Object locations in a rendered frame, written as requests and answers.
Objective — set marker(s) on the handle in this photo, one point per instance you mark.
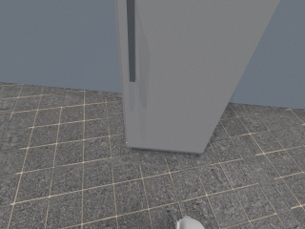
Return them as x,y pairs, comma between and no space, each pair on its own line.
131,39

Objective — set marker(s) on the fridge door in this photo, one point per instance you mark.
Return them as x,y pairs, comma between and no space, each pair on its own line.
189,58

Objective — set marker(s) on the right robot thigh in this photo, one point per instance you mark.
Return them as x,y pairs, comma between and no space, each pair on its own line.
188,223

